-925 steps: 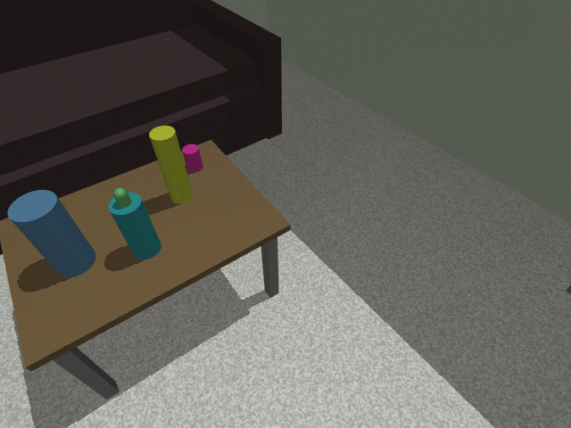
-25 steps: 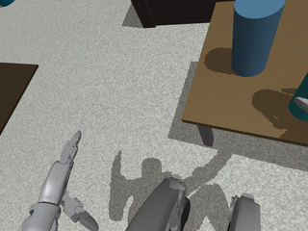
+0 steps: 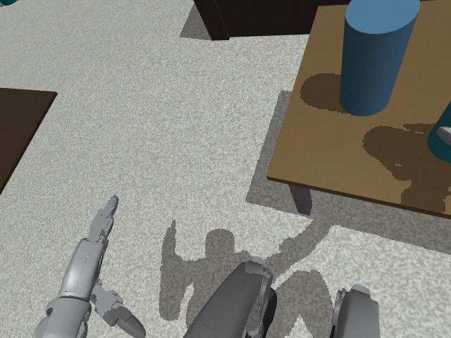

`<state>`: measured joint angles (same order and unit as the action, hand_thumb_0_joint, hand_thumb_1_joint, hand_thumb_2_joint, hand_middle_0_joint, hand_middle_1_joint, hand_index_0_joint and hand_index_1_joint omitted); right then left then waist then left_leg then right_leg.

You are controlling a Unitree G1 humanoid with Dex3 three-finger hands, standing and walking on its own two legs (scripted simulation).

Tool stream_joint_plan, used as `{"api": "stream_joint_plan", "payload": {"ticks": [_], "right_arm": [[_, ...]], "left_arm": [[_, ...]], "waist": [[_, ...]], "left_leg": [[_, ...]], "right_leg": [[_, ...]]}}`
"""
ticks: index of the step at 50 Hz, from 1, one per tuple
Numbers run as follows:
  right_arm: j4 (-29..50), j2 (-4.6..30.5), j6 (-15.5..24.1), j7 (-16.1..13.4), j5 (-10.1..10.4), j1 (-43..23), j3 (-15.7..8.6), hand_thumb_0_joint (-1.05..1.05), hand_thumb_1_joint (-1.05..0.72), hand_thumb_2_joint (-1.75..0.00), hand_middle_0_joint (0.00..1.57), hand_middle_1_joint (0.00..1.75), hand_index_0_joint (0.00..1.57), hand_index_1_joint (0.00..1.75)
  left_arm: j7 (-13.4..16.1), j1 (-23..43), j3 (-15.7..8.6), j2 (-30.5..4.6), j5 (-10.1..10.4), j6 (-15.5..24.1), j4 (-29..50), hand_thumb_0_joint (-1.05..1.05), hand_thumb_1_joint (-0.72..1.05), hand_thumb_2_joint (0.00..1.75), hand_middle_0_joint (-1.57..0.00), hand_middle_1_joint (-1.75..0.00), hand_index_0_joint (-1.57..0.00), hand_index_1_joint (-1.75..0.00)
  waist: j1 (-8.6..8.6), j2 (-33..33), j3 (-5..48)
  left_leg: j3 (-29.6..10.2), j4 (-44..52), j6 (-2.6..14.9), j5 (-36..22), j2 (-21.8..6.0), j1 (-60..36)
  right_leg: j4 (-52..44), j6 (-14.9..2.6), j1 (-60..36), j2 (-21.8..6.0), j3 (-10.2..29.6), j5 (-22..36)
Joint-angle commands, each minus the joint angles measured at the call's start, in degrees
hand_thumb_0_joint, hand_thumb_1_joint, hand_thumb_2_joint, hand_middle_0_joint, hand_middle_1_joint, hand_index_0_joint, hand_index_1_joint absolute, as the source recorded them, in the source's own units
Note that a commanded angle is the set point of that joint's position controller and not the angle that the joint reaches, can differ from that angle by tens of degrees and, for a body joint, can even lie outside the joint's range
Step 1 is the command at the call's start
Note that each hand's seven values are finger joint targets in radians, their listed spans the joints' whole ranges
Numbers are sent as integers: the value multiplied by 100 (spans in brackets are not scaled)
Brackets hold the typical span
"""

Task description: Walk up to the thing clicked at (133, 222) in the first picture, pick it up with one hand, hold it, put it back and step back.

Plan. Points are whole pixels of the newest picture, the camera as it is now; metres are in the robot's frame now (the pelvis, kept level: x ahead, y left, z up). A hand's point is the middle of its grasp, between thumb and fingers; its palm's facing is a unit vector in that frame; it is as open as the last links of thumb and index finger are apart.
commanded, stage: lift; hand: right
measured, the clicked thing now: out of the picture +0.53 -0.23 +0.00
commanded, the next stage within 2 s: hold in 1.64 s
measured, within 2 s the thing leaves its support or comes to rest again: neither
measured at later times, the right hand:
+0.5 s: hand out of the picture +0.49 -0.24 +0.02, palm faces +0.25 +0.97 -0.05, open 11.1 cm
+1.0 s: hand out of the picture +0.40 -0.22 +0.08, palm faces +0.25 +0.97 -0.04, open 11.0 cm
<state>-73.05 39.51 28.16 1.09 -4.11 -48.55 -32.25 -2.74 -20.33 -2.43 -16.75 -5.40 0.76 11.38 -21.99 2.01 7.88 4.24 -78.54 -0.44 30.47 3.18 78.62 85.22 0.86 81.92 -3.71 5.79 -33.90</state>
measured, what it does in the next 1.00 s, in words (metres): rises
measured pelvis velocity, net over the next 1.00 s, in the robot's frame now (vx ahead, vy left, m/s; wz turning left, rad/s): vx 0.02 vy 0.00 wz -0.06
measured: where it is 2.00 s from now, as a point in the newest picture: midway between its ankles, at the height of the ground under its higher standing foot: outside the picture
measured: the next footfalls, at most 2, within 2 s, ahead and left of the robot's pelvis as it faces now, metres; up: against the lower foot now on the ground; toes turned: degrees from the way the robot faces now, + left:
none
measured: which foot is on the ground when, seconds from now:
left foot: down 0.00-1.00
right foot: down 0.00-1.00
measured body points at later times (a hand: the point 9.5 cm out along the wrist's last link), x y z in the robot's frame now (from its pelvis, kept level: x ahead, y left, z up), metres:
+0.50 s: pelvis +0.01 +0.00 +0.04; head +0.16 -0.07 +0.46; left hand +0.18 +0.26 +0.07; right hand +0.47 -0.29 +0.02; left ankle +0.05 +0.13 -0.58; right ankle +0.04 -0.12 -0.58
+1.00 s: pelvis +0.02 +0.00 +0.09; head +0.11 -0.04 +0.53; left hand +0.20 +0.25 +0.08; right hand +0.38 -0.27 +0.09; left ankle +0.05 +0.13 -0.58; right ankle +0.04 -0.12 -0.58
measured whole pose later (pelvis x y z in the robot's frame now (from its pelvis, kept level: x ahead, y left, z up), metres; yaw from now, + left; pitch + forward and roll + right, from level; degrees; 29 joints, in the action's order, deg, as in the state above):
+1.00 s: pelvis +0.02 +0.00 +0.09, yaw -3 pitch +16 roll +2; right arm -43.7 14.8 23.3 -0.6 4.4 -19.6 -18.2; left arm -0.2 -21.9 -3.8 -13.3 -1.9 1.0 -5.6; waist -7.7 0.8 5.9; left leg 0.6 -58.7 -1.0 26.1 0.8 48.2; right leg 61.9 0.1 49.6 -1.6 1.6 -27.9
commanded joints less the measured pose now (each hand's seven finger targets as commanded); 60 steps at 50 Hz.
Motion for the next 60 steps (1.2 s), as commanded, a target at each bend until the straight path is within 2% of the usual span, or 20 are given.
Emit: {"api": "stream_joint_plan", "payload": {"ticks": [1,3,6,11,15,18,19,23,29,34,36,41,43,44,45,49,52,54,55,60], "right_arm": [[2117,1838,835,-36,254,-3344,-79,0,5,-129,121,142,127,142],[1779,1641,807,-17,245,-3117,18,0,4,-128,121,141,127,141],[2202,1756,811,30,262,-3348,-50,0,1,-130,123,143,129,143],[2312,1539,756,20,339,-3003,-60,0,0,-130,124,144,130,144],[2649,1349,715,-39,421,-2943,-9,0,-4,-131,126,145,131,145],[2578,961,689,-10,463,-2509,169,0,-3,-130,124,143,129,143],[2906,988,711,-13,482,-2566,179,0,-4,-130,124,143,129,143],[3111,652,698,18,620,-1963,233,0,-5,-131,126,144,131,144],[4012,22,636,-17,898,-1481,509,0,-5,-126,123,140,128,140],[3891,-738,488,-107,958,-806,959,0,-5,-127,122,140,127,140],[4346,-549,510,-140,995,-845,813,0,-3,-126,122,139,127,139],[4751,-869,481,-113,1026,-505,1035,0,-1,-124,120,138,125,138],[4949,-984,454,-165,1059,-255,1055,0,-2,-123,120,137,125,137],[4869,-1259,419,-152,1092,-157,1225,0,-2,-123,119,137,125,137],[5127,-1124,422,-168,1117,-186,1120,0,-3,-123,119,136,124,136],[5382,-1271,350,-186,1120,65,1276,0,-1,-126,121,140,126,140],[5399,-1593,313,-214,1182,447,1381,0,-1,-126,121,139,126,139],[5426,-1650,335,-204,1206,475,1400,0,0,-126,121,139,126,139],[5678,-1441,358,-221,1187,430,1284,0,1,-127,121,140,127,140],[5968,-1512,316,-211,1194,603,1377,0,-3,-126,121,139,126,139]], "left_arm": [[156,-75,-973,-1319,14,233,1003,0,-56,7,-4,-5,-4,-6],[124,-304,-826,-1076,43,194,672,0,-56,7,-4,-5,-4,-5],[113,-155,-723,-1045,45,224,949,0,-56,6,-4,-5,-4,-5],[106,-249,-813,-1034,65,214,773,0,-56,6,-4,-5,-4,-5],[97,-436,-779,-952,90,185,452,0,-55,6,-4,-5,-4,-5],[103,-63,-645,-825,112,248,659,0,-56,6,-4,-5,-4,-5],[134,-178,-834,-1000,101,253,613,0,-56,7,-4,-5,-4,-5],[117,-320,-543,-720,121,264,440,0,-57,7,-4,-4,-3,-5],[194,-198,-828,-878,186,296,132,0,-58,7,-4,-4,-3,-5],[233,-257,-587,-597,278,297,-135,0,-57,7,-4,-4,-3,-5],[271,-373,-742,-710,279,304,-380,0,-57,7,-4,-4,-3,-5],[273,-278,-468,-411,305,333,-489,0,-56,6,-4,-4,-3,-4],[308,-189,-579,-513,324,354,-602,0,-56,6,-4,-4,-3,-4],[323,-165,-666,-551,335,370,-655,0,-55,5,-4,-4,-4,-4],[355,-16,-884,-786,347,395,-545,0,-55,5,-4,-4,-4,-4],[368,-126,-694,-601,387,398,-667,0,-55,5,-4,-4,-4,-5],[411,-90,-793,-636,403,423,-743,0,-55,5,-4,-4,-3,-4],[387,-107,-501,-360,411,454,-811,0,-55,5,-4,-4,-4,-5],[411,-60,-611,-438,426,460,-751,0,-56,5,-4,-4,-3,-4],[437,-165,-601,-376,433,484,-1055,0,-55,5,-4,-4,-4,-4]], "waist": [[132,-3022,4175],[183,-2941,3859],[190,-3012,4296],[296,-2982,4067],[475,-2914,3878],[565,-2568,3839],[583,-2616,3888],[788,-2312,3870],[917,-2043,3625],[979,-1293,2797],[1090,-1377,2890],[1288,-1340,2745],[1403,-1279,2627],[1314,-1130,2531],[1357,-1114,2660],[1480,-1069,2537],[1453,-642,2331],[1529,-707,2293],[1620,-816,2473],[1626,-883,2150]], "left_leg": [[-16,727,207,-1964,145,-1554],[-36,844,200,-1972,144,-1608],[-40,870,188,-2198,140,-1786],[-27,1046,179,-2240,138,-1934],[-48,1233,203,-2004,138,-2027],[-44,1362,199,-2018,130,-2286],[-68,1420,199,-2044,114,-2397],[-116,1610,152,-2392,87,-2868],[-103,1832,139,-2457,71,-3075],[-249,2273,95,-2298,0,-3598],[-271,2322,89,-2403,-35,-3688],[-280,2438,113,-2402,-75,-3844],[-304,2485,125,-2294,-94,-3994],[-278,2549,120,-2238,-85,-3986],[-271,2572,119,-2238,-88,-4052],[-260,2723,107,-2094,-88,-4133],[-221,2810,78,-2101,-91,-4269],[-239,2824,66,-2261,-105,-4336],[-304,2827,62,-2399,-141,-4465],[-361,2939,61,-2299,-175,-4460]], "right_leg": [[-1034,-16,-4108,4,64,3273],[-1069,-43,-3855,43,28,3170],[-1064,-37,-4249,25,0,3399],[-1239,-41,-4417,23,-9,3648],[-1513,-28,-4501,40,-57,3281],[-1688,-54,-4480,64,-79,3010],[-1746,-54,-4572,71,-98,2978],[-1871,-112,-4567,153,-168,3056],[-2246,-83,-5039,156,-182,3367],[-2628,-167,-4618,255,-321,2367],[-2708,-149,-4842,268,-355,2525],[-2934,-114,-5095,293,-406,2631],[-3053,-103,-5053,305,-418,2454],[-3118,-110,-5061,302,-410,2352],[-3157,-98,-5195,292,-402,2388],[-3378,-84,-5361,289,-421,2259],[-3473,-103,-5334,289,-385,2261],[-3472,-87,-5407,293,-420,2505],[-3438,-101,-5479,317,-459,2620],[-3547,-105,-5451,325,-526,2420]]}}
